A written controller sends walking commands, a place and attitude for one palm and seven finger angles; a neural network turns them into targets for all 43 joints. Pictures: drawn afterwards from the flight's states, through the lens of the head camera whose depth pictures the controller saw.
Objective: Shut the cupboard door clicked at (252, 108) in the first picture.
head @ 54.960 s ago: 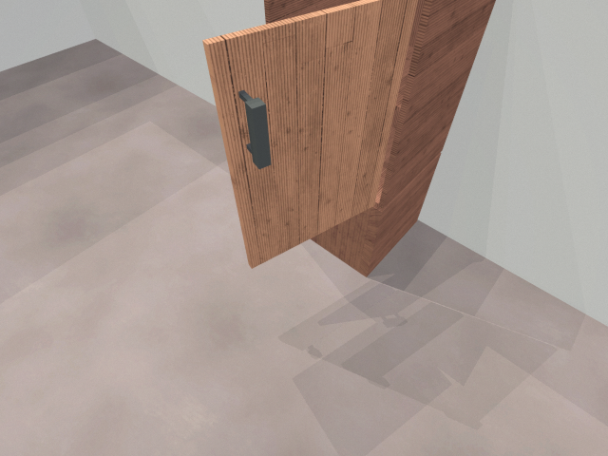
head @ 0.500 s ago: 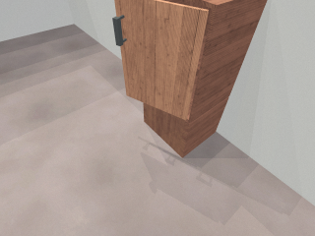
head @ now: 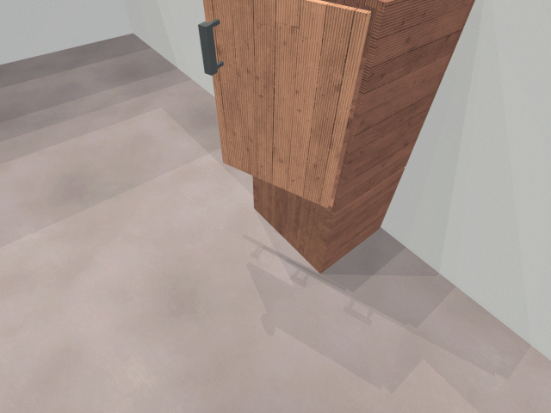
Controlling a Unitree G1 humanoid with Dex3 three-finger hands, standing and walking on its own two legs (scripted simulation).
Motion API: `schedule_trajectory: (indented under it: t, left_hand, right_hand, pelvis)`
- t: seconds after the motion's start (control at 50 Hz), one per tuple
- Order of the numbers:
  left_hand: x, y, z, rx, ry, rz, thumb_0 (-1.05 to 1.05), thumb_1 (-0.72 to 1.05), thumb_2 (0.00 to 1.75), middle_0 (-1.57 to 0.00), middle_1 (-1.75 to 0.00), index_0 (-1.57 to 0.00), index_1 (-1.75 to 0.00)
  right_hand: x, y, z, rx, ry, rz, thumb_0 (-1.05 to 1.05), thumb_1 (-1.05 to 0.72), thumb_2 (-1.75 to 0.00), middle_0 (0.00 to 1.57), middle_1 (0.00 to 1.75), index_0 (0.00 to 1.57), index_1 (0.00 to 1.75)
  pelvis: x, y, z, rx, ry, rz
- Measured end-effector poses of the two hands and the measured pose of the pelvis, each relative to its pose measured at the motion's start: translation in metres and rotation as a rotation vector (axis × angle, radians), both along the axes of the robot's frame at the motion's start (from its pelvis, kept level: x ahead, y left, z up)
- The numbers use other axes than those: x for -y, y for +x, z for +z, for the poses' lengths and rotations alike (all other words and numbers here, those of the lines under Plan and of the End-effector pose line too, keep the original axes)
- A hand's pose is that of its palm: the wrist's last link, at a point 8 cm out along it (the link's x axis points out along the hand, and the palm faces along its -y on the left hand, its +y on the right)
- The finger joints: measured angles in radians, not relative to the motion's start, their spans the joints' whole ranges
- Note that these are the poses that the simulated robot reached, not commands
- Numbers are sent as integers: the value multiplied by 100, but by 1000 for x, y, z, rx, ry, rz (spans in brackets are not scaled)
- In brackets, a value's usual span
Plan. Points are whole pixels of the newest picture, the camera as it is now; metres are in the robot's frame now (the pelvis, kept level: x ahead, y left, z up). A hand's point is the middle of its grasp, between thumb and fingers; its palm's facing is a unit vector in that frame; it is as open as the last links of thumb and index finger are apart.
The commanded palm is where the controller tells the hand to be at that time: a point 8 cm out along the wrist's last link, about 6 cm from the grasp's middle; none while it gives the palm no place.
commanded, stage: walk to a spot facing it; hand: left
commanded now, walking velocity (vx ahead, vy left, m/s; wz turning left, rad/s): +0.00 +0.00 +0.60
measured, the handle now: (213, 46) +0.96 +0.21 +0.09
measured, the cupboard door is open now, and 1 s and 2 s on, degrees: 20 20 20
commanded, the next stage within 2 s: none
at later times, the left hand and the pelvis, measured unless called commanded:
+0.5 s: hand out of the picture +0.03 +0.25 -0.17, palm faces +0.28 -0.93 -0.24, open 7.3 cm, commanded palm none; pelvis +0.00 +0.02 +0.00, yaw +16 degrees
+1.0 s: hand out of the picture -0.05 +0.16 -0.16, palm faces +0.57 -0.77 -0.29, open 7.3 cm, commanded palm none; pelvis +0.02 -0.04 +0.00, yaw +37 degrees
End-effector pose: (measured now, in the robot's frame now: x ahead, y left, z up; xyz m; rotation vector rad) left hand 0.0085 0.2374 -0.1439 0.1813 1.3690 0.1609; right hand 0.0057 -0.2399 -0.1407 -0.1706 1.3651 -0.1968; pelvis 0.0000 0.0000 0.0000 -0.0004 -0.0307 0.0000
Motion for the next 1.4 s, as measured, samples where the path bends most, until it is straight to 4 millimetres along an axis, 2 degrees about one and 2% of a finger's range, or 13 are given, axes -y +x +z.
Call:
schedule_trajectory:
  t: [0.14, 0.26, 0.4, 0.54, 0.7, 0.76, 0.88, 1.0, 1.12, 1.18, 1.22, 1.3, 1.4]
  left_hand:
    - [-3, 0, -11, 34, -12, 80, 0, 91, 90, -20, -30, -20, -30]
    - [-23, -5, -31, 63, -28, 174, 0, 91, 90, -20, -30, -21, -30]
    - [-46, -6, -9, 79, 3, 215, 0, 91, 90, -20, -29, -20, -30]
    - [-56, -2, 9, 148, 58, 265, 0, 91, 90, -20, -29, -20, -30]
    - [-31, -10, 22, 195, 114, 342, 0, 91, 90, -20, -29, -20, -30]
    - [-15, -28, 22, 182, 149, 379, 0, 91, 90, -20, -29, -20, -30]
    - [21, -65, 28, 96, 139, 487, 0, 91, 90, -20, -30, -21, -30]
    - [48, -94, 21, 72, 104, 606, 0, 91, 90, -20, -30, -21, -30]
    - [65, -141, 0, 13, 50, 747, 0, 91, 90, -20, -30, -21, -30]
    - [66, -165, -17, -17, 18, 806, 0, 90, 90, -20, -30, -21, -30]
    - [62, -172, -21, -41, 6, 825, 0, 91, 90, -20, -30, -21, -30]
    - [38, -159, -10, 7, 20, 844, 1, 91, 90, -20, -29, -20, -30]
    - [-4, -116, 11, 135, 83, 846, 1, 91, 90, -20, -29, -20, -30]
  right_hand:
    - [-7, 13, -8, -35, 6, 59, 0, -91, -90, 20, 30, 20, 30]
    - [-20, 39, -8, -24, -28, 144, 0, -91, -90, 20, 30, 20, 30]
    - [-33, 65, 8, 14, -42, 234, 0, -91, -90, 20, 30, 20, 30]
    - [-26, 91, 14, 30, -45, 309, 0, -90, -89, 20, 30, 21, 30]
    - [2, 127, 2, 34, -26, 401, 0, -90, -89, 20, 30, 21, 30]
    - [11, 148, -10, 46, -8, 427, 0, -90, -90, 20, 30, 21, 30]
    - [10, 183, -7, 53, 20, 517, 0, -91, -90, 19, 30, 20, 30]
    - [-22, 215, -7, 41, 36, 645, 0, -91, -90, 19, 30, 20, 30]
    - [-90, 255, -4, 120, 56, 802, 0, -91, -90, 19, 30, 20, 30]
    - [-127, 273, -2, 211, 67, 877, 0, -91, -90, 19, 30, 20, 30]
    - [-142, 277, 4, 249, 74, 907, 0, -91, -90, 19, 30, 20, 30]
    - [-151, 275, 13, 243, 62, 931, 0, -91, -90, 20, 30, 20, 30]
    - [-145, 270, 11, 141, 46, 941, 0, -90, -90, 20, 30, 21, 30]
  pelvis:
    - [-4, -1, -10, -5, -23, 78]
    - [-19, 1, -22, -4, -22, 170]
    - [-27, -5, -6, -47, -35, 225]
    - [-17, -4, 1, -70, -48, 305]
    - [15, 0, -4, -77, -33, 418]
    - [29, 4, -11, -82, -5, 445]
    - [38, 15, -3, -64, 19, 545]
    - [38, 22, -4, -58, 37, 640]
    - [22, 22, -13, -52, 21, 727]
    - [9, 21, -25, -51, 13, 763]
    - [3, 22, -25, -45, 17, 770]
    - [-10, 32, -15, -43, 1, 808]
    - [-24, 53, -4, -45, -9, 865]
